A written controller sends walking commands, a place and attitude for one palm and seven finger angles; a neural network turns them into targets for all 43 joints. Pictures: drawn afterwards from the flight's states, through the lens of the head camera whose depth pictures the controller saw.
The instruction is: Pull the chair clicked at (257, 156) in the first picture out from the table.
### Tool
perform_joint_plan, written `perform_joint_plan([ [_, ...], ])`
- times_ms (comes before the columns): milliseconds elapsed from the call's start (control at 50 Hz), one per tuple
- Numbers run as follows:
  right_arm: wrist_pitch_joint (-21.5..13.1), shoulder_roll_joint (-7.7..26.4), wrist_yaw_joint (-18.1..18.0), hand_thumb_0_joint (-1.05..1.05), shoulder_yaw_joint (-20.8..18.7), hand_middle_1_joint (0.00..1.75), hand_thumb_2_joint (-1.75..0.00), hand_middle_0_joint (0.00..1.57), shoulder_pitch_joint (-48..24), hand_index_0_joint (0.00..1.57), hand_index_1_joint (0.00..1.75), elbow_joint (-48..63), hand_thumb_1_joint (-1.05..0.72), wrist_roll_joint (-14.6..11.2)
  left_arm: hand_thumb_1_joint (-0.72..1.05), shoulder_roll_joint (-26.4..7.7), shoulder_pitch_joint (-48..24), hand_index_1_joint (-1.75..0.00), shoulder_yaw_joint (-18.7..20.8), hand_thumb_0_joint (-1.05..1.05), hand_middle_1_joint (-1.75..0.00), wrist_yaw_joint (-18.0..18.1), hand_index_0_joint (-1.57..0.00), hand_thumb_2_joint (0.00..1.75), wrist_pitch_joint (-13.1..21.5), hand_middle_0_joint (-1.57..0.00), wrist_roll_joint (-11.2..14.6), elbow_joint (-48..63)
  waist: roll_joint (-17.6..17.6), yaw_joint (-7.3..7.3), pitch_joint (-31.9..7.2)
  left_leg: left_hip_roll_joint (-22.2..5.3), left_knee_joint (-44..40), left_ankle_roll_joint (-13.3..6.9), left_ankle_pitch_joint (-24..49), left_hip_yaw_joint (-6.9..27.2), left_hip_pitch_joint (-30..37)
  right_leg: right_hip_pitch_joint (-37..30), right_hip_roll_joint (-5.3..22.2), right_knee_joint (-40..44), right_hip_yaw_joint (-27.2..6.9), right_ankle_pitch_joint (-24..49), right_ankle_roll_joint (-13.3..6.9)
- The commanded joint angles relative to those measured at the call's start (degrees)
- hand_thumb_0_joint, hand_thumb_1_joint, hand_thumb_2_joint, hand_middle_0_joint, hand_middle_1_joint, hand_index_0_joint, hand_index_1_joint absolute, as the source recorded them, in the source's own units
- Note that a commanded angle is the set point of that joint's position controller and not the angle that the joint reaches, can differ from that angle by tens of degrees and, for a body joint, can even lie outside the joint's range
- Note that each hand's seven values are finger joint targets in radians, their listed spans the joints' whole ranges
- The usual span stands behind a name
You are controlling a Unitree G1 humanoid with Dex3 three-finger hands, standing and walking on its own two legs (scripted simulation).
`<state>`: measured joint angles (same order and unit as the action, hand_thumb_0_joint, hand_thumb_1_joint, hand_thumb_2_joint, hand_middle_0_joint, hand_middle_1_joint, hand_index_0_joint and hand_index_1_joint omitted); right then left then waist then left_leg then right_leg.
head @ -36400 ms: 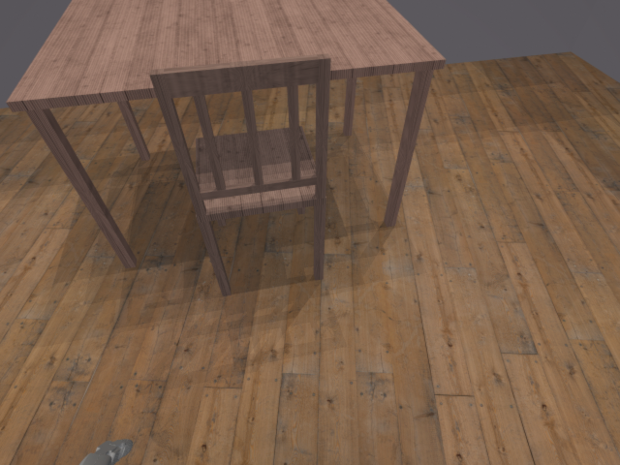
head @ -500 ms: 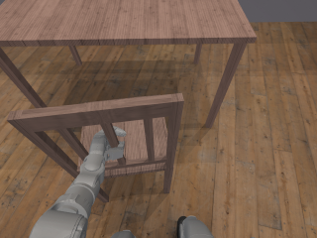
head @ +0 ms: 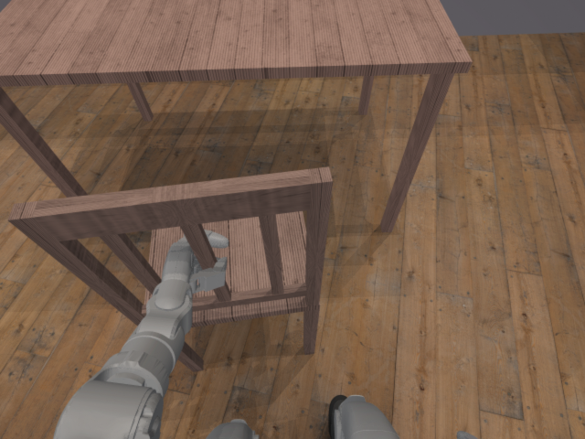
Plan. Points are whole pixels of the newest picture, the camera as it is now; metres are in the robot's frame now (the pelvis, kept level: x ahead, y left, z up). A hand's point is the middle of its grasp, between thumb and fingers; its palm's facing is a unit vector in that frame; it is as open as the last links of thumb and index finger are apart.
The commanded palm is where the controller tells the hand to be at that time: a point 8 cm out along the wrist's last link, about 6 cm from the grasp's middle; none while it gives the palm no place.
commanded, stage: step backward, pulling the chair out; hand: left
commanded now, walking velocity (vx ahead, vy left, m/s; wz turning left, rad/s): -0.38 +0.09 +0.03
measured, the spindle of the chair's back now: (210, 265) +0.39 +0.15 -0.07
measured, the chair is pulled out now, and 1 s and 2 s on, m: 0.27 0.32 0.32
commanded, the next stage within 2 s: stop walking, hand still on the chair in 0.02 s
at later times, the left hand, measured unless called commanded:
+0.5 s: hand (215, 293) +0.33 +0.12 -0.05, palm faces +0.05 -0.98 -0.17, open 5.6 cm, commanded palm +0.31 +0.18 -0.03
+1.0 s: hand (215, 296) +0.32 +0.12 -0.05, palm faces -0.02 -0.99 -0.16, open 5.5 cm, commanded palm +0.30 +0.18 -0.03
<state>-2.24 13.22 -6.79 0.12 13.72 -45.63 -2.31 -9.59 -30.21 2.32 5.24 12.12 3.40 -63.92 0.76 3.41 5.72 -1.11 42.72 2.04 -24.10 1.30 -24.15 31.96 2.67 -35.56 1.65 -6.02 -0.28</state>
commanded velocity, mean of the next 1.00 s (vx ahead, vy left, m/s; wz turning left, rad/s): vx -0.03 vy -0.01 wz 0.00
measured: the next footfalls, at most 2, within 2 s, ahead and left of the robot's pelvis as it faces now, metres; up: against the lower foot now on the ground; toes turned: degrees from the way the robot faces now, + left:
none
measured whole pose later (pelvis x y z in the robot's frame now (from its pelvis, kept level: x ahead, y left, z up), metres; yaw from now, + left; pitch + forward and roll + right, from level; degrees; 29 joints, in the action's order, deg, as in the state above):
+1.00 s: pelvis +0.05 +0.01 +0.02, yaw -2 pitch +0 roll +0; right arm 1.3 12.0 -6.1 1.2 11.9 -39.1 -1.0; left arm -5.8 -5.7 -2.9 6.1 7.2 1.6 -42.1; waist 1.4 1.8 3.4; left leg -1.8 26.3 1.3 -18.8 -1.2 -7.0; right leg 16.6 1.6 -26.1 0.7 -9.0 0.9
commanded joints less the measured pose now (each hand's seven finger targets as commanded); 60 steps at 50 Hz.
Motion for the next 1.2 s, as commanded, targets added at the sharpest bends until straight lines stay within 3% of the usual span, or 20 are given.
perform_joint_plan([
  [0,-1.94,8.39,-0.86,0.00,-2.32,0.30,-0.90,0.20,4.66,0.20,0.30,3.42,-0.90,0.11,0.90,-13.00,-17.49,-1.45,1.71,0.00,-1.45,1.38,-0.50,0.90,2.83,-0.50,-2.30,8.66,-9.76,-1.78,-23.93,1.08,3.21,-0.72,-5.59,0.13,6.47,-13.29,14.78,19.38,-12.71,-11.79,-4.07],
  [40,-2.10,8.43,-1.03,0.00,-1.67,0.30,-0.90,0.20,4.83,0.20,0.30,2.96,-0.90,0.05,0.90,-11.82,-19.43,-1.45,1.21,0.00,-1.45,1.15,-0.50,0.90,3.10,-0.50,-2.27,9.00,-9.92,-0.67,-24.70,-0.51,-6.51,-1.18,-0.88,0.63,8.70,-14.84,12.14,15.18,-7.64,-5.37,-1.84],
  [60,-2.13,9.26,-1.38,0.00,-1.64,0.30,-0.90,0.20,4.69,0.20,0.30,3.07,-0.90,0.01,0.90,-11.08,-20.14,-1.45,0.73,0.00,-1.45,1.06,-0.50,0.90,3.31,-0.50,-2.17,9.15,-7.90,-0.42,-24.23,-2.43,-13.02,-2.02,3.53,2.75,7.91,-15.32,9.30,11.84,-5.01,-4.59,-0.36],
  [100,-2.13,10.28,-1.95,0.00,-1.93,0.30,-0.90,0.20,2.06,0.20,0.30,5.09,-0.90,0.07,0.90,-9.47,-22.48,-1.45,-0.74,0.00,-1.45,0.92,-0.50,0.90,3.65,-0.50,-1.61,12.26,7.76,-1.47,-23.34,-10.03,-19.38,-4.77,15.83,9.04,3.47,-17.11,2.28,-0.73,-0.79,-3.75,1.69],
  [120,-1.37,8.74,-1.16,0.00,-2.38,0.30,-0.90,0.20,-0.02,0.20,0.30,9.62,-0.90,0.89,0.90,-8.15,-19.28,-1.45,-0.40,0.00,-1.45,0.93,-0.50,0.90,3.97,-0.50,-1.62,22.14,12.45,-2.83,-23.79,-13.41,-21.18,-6.44,18.13,11.56,0.59,-21.81,1.57,-5.21,-0.98,-6.10,1.13],
  [160,-0.77,7.98,-1.03,0.00,-1.86,0.30,-0.90,0.20,-1.33,0.20,0.30,10.64,-0.90,0.82,0.90,-7.13,-18.19,-1.45,-0.90,0.00,-1.45,0.72,-0.50,0.90,2.80,-0.50,-1.58,23.63,11.41,-3.44,-21.29,-14.16,-20.18,-7.14,16.84,10.41,-2.30,-23.97,1.11,-6.30,-1.59,-8.77,0.39],
  [200,-0.49,8.09,-1.12,0.00,-2.21,0.30,-0.90,0.20,0.22,0.20,0.30,11.11,-0.90,0.68,0.90,-7.39,-15.59,-1.45,-0.87,0.00,-1.45,0.69,-0.50,0.90,1.18,-0.50,-1.22,26.59,7.06,-2.62,-23.57,-11.61,-15.04,-5.82,22.39,7.23,3.58,-26.61,1.35,-0.66,-2.04,1.25,0.42],
  [240,-0.70,7.76,-0.82,0.00,-2.30,0.30,-0.90,0.20,0.30,0.20,0.30,11.48,-0.90,0.80,0.90,-6.94,-12.85,-1.45,-1.50,0.00,-1.45,0.56,-0.50,0.90,0.46,-0.50,-1.56,26.57,1.69,-2.13,-23.21,-8.27,-11.87,-2.76,22.62,4.89,6.22,-26.47,4.36,3.77,-4.58,12.32,-0.93],
  [260,-0.60,7.89,-0.76,0.00,-2.36,0.30,-0.90,0.20,0.35,0.20,0.30,11.33,-0.90,0.77,0.90,-7.27,-11.25,-1.45,-1.36,0.00,-1.45,0.58,-0.50,0.90,0.14,-0.50,-1.91,27.05,2.66,-1.91,-23.24,-7.08,-13.42,-1.66,15.89,3.64,4.78,-26.64,5.12,4.24,-4.99,8.30,-1.52],
  [300,-0.40,8.19,-0.91,0.00,-2.49,0.30,-0.90,0.20,0.83,0.20,0.30,11.10,-0.90,0.55,0.90,-8.54,-6.90,-1.45,-0.07,0.00,-1.45,0.87,-0.50,0.90,-0.77,-0.50,-1.79,25.75,1.40,-2.28,-21.38,-5.83,-14.43,-1.75,8.75,2.66,5.19,-24.87,4.75,6.82,-6.44,0.49,-1.67],
  [400,-0.72,6.86,-0.87,0.00,-1.81,0.30,-0.90,0.20,-0.13,0.20,0.30,10.77,-0.90,0.86,0.90,-8.61,-2.17,-1.45,0.49,0.00,-1.45,1.40,-0.50,0.90,-0.86,-0.50,-2.14,25.95,0.23,-2.26,-19.67,-4.11,-15.76,-2.23,5.79,0.74,8.89,-22.68,5.04,11.69,-7.79,-6.20,-0.86],
  [460,-0.57,6.37,-0.61,0.00,-1.80,0.30,-0.90,0.20,-0.92,0.20,0.30,11.25,-0.90,0.88,0.90,-7.77,0.55,-1.45,0.28,0.00,-1.45,1.44,-0.50,0.90,-1.01,-0.50,-2.44,26.36,-3.52,-2.20,-19.38,-3.55,-15.58,-2.08,8.18,0.01,10.19,-23.93,5.58,12.95,-8.08,-4.47,-0.98],
  [540,-0.15,6.23,-0.61,0.00,-1.82,0.30,-0.90,0.20,-1.87,0.20,0.30,11.48,-0.90,0.87,0.90,-6.39,4.46,-1.45,-0.54,0.00,-1.45,1.40,-0.50,0.90,-1.39,-0.50,-2.45,26.48,-4.03,-2.06,-18.03,-3.61,-16.49,-1.92,12.11,-0.26,11.71,-24.81,5.50,13.24,-7.44,0.79,-1.14],
  [580,-0.07,6.58,-0.82,0.00,-2.01,0.30,-0.90,0.20,-2.28,0.20,0.30,11.28,-0.90,0.90,0.90,-6.23,5.10,-1.45,-1.25,0.00,-1.45,1.39,-0.50,0.90,-1.38,-0.50,-2.45,27.77,-0.61,-1.75,-16.75,-3.92,-17.72,-1.96,13.86,-0.23,12.34,-24.87,4.99,13.37,-6.72,3.14,-1.16],
  [720,0.66,6.34,-0.48,0.00,-1.98,0.30,-0.90,0.20,-3.38,0.20,0.30,12.66,-0.90,1.13,0.90,-5.09,10.15,-1.45,-1.88,0.00,-1.45,1.43,-0.50,0.90,-1.57,-0.50,-2.78,30.36,-0.57,-2.18,-17.82,-4.95,-18.91,-1.45,22.24,-0.41,13.93,-28.26,4.05,9.99,-4.81,14.65,-1.33],
  [780,0.92,6.44,-0.59,0.00,-1.98,0.30,-0.90,0.20,-3.62,0.20,0.30,12.70,-0.90,1.16,0.90,-4.62,10.79,-1.45,-2.93,0.00,-1.45,1.29,-0.50,0.90,-1.79,-0.50,-2.58,31.81,0.98,-1.84,-16.64,-5.05,-19.84,-1.42,22.62,-0.19,13.88,-28.23,3.96,10.32,-4.48,14.90,-1.35],
  [860,1.39,6.21,-0.22,0.00,-1.74,0.30,-0.90,0.20,-3.97,0.20,0.30,13.49,-0.90,1.35,0.90,-3.98,12.17,-1.45,-2.88,0.00,-1.45,1.36,-0.50,0.90,-1.94,-0.50,-2.89,32.41,0.10,-2.33,-16.36,-5.13,-20.25,-1.45,22.21,-0.15,13.97,-27.91,3.55,10.18,-4.46,12.76,-1.49],
  [880,1.33,6.49,-0.37,0.00,-1.81,0.30,-0.90,0.20,-3.81,0.20,0.30,13.06,-0.90,1.36,0.90,-4.18,12.05,-1.45,-3.34,0.00,-1.45,1.40,-0.50,0.90,-1.94,-0.50,-2.77,33.23,2.41,-1.97,-15.88,-5.24,-20.84,-1.52,22.78,-0.11,13.79,-28.00,3.46,10.21,-3.90,12.96,-1.41],
  [960,1.66,6.03,-0.13,0.00,-1.45,0.30,-0.90,0.20,-3.95,0.20,0.30,13.60,-0.90,1.54,0.90,-3.23,12.99,-1.45,-3.58,0.00,-1.45,1.41,-0.50,0.90,-2.05,-0.50,-2.93,33.24,-0.05,-2.41,-15.83,-5.27,-20.94,-1.62,21.19,-0.09,13.73,-27.60,3.21,10.32,-4.00,10.52,-1.36],
  [1180,1.56,6.20,-0.33,0.00,-1.55,0.30,-0.90,0.20,-3.42,0.20,0.30,12.81,-0.90,1.54,0.90,-3.20,13.48,-1.45,-4.39,0.00,-1.45,1.30,-0.50,0.90,-1.59,-0.50,-2.74,35.40,0.43,-1.97,-16.07,-5.43,-21.12,-1.72,23.97,0.24,14.35,-28.09,3.42,9.59,-3.45,13.14,-1.48],
])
